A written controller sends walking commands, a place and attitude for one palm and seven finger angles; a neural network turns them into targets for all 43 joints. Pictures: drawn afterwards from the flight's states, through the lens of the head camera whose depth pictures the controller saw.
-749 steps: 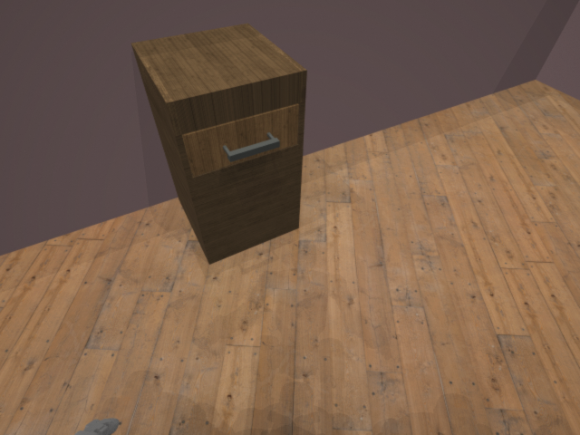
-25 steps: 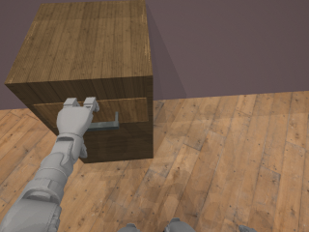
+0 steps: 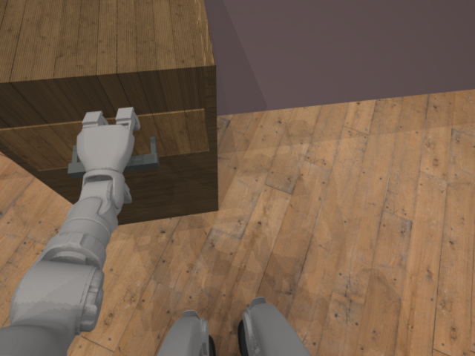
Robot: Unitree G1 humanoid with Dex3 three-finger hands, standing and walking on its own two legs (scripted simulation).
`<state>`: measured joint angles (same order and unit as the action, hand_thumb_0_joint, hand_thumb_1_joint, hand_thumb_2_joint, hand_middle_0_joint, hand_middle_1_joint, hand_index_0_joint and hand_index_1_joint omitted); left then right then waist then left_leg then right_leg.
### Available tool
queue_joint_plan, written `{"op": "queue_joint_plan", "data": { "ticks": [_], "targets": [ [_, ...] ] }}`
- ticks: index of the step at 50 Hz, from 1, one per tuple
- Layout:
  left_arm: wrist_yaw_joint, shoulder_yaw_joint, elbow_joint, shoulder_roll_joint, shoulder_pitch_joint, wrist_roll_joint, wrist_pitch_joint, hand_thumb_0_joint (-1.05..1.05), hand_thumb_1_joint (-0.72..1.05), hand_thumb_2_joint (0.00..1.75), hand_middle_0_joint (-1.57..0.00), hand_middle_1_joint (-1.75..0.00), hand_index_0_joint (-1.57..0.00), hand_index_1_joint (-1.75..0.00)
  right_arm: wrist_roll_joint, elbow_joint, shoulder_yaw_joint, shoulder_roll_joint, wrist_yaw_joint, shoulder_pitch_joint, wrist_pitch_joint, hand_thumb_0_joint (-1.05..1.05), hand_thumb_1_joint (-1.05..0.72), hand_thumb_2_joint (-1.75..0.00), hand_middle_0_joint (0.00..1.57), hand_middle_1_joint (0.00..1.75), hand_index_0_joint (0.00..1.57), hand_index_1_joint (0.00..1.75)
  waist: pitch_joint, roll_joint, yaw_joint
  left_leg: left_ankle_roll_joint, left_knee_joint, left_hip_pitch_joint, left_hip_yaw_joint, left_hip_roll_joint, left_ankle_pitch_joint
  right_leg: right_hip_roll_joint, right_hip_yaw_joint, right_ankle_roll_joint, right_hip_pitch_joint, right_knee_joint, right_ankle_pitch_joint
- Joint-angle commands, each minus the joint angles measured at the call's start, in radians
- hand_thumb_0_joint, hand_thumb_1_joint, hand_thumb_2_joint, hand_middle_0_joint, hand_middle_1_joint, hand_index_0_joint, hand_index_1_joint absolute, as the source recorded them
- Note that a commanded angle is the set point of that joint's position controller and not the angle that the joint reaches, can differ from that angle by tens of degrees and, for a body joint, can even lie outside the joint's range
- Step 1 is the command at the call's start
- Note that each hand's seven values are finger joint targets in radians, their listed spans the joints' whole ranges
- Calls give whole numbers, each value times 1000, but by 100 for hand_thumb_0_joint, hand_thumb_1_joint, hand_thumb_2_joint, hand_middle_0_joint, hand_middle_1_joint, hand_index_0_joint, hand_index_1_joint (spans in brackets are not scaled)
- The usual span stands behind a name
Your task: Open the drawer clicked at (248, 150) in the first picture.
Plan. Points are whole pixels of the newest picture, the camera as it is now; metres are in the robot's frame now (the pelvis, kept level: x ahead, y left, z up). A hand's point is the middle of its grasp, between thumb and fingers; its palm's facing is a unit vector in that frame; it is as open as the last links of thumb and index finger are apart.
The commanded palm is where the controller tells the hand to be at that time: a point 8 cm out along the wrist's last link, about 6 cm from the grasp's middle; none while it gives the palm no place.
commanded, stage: move the hooked fingers above the handle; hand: left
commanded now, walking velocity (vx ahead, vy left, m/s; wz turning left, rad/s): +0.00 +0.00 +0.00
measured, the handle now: (115, 156) +0.52 +0.21 -0.10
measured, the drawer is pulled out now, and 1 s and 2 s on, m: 0.00 0.00 0.00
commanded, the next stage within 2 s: none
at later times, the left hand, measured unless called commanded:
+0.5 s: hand (121, 159) +0.47 +0.18 -0.04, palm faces +0.02 -0.07 -1.00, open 13.8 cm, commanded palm +0.44 +0.19 +0.02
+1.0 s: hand (112, 157) +0.47 +0.19 -0.03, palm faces +0.06 -0.05 -1.00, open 13.8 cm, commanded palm +0.43 +0.21 +0.01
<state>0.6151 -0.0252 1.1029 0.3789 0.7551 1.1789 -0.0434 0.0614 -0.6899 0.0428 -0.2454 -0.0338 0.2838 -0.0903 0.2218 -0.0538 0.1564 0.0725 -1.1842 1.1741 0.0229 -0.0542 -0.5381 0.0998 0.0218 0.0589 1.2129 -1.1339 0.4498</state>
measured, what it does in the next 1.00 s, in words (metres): stands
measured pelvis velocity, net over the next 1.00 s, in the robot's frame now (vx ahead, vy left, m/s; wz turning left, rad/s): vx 0.01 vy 0.00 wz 0.00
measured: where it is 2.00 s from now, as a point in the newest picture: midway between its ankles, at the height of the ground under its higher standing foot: outside the picture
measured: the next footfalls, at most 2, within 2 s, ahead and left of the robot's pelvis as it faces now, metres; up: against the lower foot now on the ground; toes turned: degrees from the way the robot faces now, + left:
none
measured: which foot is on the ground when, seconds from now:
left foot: down 0.00-1.00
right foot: down 0.00-1.00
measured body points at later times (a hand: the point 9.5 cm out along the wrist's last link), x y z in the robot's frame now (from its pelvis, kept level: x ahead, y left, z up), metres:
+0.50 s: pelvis +0.00 +0.00 +0.00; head +0.14 +0.01 +0.43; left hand +0.47 +0.18 +0.01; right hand +0.07 -0.27 -0.12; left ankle -0.01 +0.08 -0.63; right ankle +0.03 -0.09 -0.63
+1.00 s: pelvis +0.01 +0.00 +0.01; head +0.15 +0.00 +0.43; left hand +0.47 +0.19 +0.02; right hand +0.06 -0.27 -0.12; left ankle -0.01 +0.07 -0.63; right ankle +0.03 -0.09 -0.63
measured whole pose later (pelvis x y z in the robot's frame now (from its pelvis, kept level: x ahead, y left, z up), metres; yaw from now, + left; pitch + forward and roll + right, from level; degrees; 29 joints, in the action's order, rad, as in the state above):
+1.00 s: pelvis +0.01 +0.00 +0.01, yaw +0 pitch +29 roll -1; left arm 0.64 -0.02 1.05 0.37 0.70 1.18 -0.04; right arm 0.06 -0.66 0.04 -0.25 -0.02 0.26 -0.11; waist 0.22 -0.05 0.13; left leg 0.07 -1.16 1.12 0.02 -0.05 -0.55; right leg 0.10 0.02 0.06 1.16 -1.11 0.46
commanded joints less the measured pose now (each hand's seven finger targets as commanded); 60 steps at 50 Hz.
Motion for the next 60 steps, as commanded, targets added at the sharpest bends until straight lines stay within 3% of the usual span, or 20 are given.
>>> {"op": "queue_joint_plan", "data": {
  "ticks": [1,3,7,10,11,15,18,23,25,30,33,36,37,39,42,46,48,53,57,60],
  "targets": [
    [44,-81,-166,302,291,-29,103,0,-50,30,-30,-120,-30,-120,-7,81,44,-160,1,126,-2,0,-90,-90,20,30,20,30,574,-41,-62,-32,162,-380,-69,42,534,-45,-34,-16,-469,129,-437],
    [27,-63,-178,288,279,-43,115,0,-50,30,-30,-120,-30,-120,-17,83,45,-161,6,127,-2,0,-90,-90,20,30,20,30,556,-2,-57,-24,180,-368,-60,42,480,-48,-38,-22,-505,157,-419],
    [-43,19,-172,205,308,-79,75,0,-50,30,-30,-120,-30,-120,-25,63,48,-160,24,133,21,0,-90,-90,20,30,20,30,465,56,-2,-8,192,-345,-52,41,378,-51,-53,-30,-491,209,-355],
    [-85,112,-172,109,339,-75,17,0,-50,30,-30,-120,-30,-120,-24,48,50,-155,29,138,37,0,-90,-90,20,30,20,30,380,20,21,-11,192,-365,-72,43,325,-51,-40,-19,-377,216,-256],
    [-97,179,-190,30,378,-76,-4,0,-50,30,-30,-120,-30,-120,-23,47,53,-147,27,134,42,0,-90,-90,20,30,20,30,364,-15,41,-13,190,-406,-82,47,335,-52,-33,-15,-318,218,-237],
    [-82,134,-174,65,381,-57,-51,0,-50,30,-30,-120,-30,-120,-13,31,58,-152,22,141,38,0,-90,-90,20,30,20,30,366,-74,21,-35,160,-445,-110,53,383,-46,-12,-1,-202,176,-196],
    [-24,62,-193,120,390,-33,-51,0,-50,30,-30,-120,-30,-120,-3,41,61,-152,15,136,20,0,-90,-90,20,30,20,30,443,-130,-13,-63,139,-485,-124,59,493,-44,1,5,-183,129,-235],
    [89,-76,-198,261,359,-4,46,0,-50,30,-30,-120,-30,-120,8,78,47,-153,4,112,-11,0,-90,-90,20,30,20,30,535,-97,-57,-53,128,-428,-88,52,565,-44,-11,-1,-320,95,-353],
    [95,-72,-179,275,320,-6,96,0,-50,30,-30,-120,-30,-120,1,95,38,-146,4,96,-17,0,-90,-90,20,30,20,30,546,-59,-66,-39,143,-373,-65,42,522,-47,-24,-8,-421,111,-396],
    [-2,14,-140,215,307,-66,163,0,-50,30,-30,-120,-30,-120,-25,92,40,-157,12,113,-1,0,-90,-90,20,30,20,30,521,24,-18,-17,184,-348,-48,40,431,-53,-45,-28,-532,185,-420],
    [-98,89,-196,133,316,-116,103,0,-50,30,-30,-120,-30,-120,-32,78,47,-157,26,126,16,0,-90,-90,20,30,20,30,524,36,8,-11,189,-397,-55,42,423,-56,-53,-31,-527,209,-417],
    [-162,187,-254,32,380,-128,0,0,-50,30,-30,-120,-30,-120,-27,50,51,-146,36,136,34,0,-90,-90,20,30,20,30,437,21,49,-5,178,-425,-70,46,400,-57,-51,-26,-419,218,-359],
    [-163,145,-263,82,364,-112,-38,0,-50,30,-30,-120,-30,-120,-23,41,53,-151,41,146,35,0,-90,-90,20,30,20,30,436,13,31,-8,172,-433,-79,48,408,-53,-48,-21,-388,206,-341],
    [-147,136,-279,88,345,-81,-90,0,-50,30,-30,-120,-30,-120,-16,39,51,-144,42,144,31,0,-90,-90,20,30,20,30,428,-48,11,-15,159,-438,-82,44,431,-50,-42,-9,-334,186,-323],
    [-55,1,-251,215,306,-24,-110,0,-50,30,-30,-120,-30,-120,-3,37,49,-144,36,141,15,0,-90,-90,20,30,20,30,418,-93,-39,-34,142,-405,-87,45,492,-44,-28,6,-293,138,-325],
    [82,-116,-199,300,225,-11,-7,0,-50,30,-30,-120,-30,-120,12,71,40,-140,15,103,-8,0,-90,-90,20,30,20,30,454,-49,-92,-34,133,-294,-54,31,515,-47,-45,3,-408,106,-408],
    [111,-98,-189,284,204,-7,55,0,-50,30,-30,-120,-30,-120,6,90,40,-137,4,101,-14,0,-90,-90,20,30,20,30,488,-48,-96,-33,142,-298,-38,28,518,-48,-50,-3,-469,113,-460],
    [12,11,-182,188,220,-67,145,0,-50,30,-30,-120,-30,-120,-25,94,55,-155,2,115,-5,0,-90,-90,20,30,20,30,560,14,-42,-25,181,-396,-44,41,495,-52,-48,-25,-551,176,-487],
    [-112,142,-299,66,355,-135,45,0,-50,30,-30,-120,-30,-120,-31,60,63,-154,28,119,21,0,-90,-90,20,30,20,30,521,44,33,-9,185,-456,-65,47,415,-57,-54,-36,-478,221,-388],
    [-137,190,-336,46,431,-98,-60,0,-50,30,-30,-120,-30,-120,-22,36,60,-150,47,124,37,0,-90,-90,20,30,20,30,419,-22,46,-14,179,-475,-90,48,359,-56,-38,-18,-319,212,-258]
  ]
}}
